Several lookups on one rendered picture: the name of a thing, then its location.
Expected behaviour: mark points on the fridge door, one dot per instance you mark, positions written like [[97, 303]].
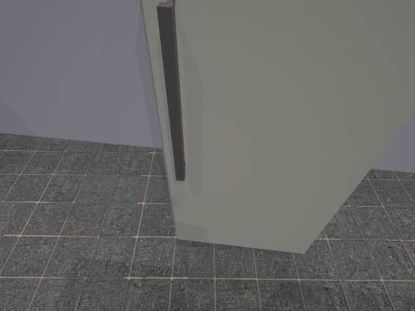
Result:
[[286, 106]]

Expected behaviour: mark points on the handle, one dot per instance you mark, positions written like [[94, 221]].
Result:
[[167, 27]]

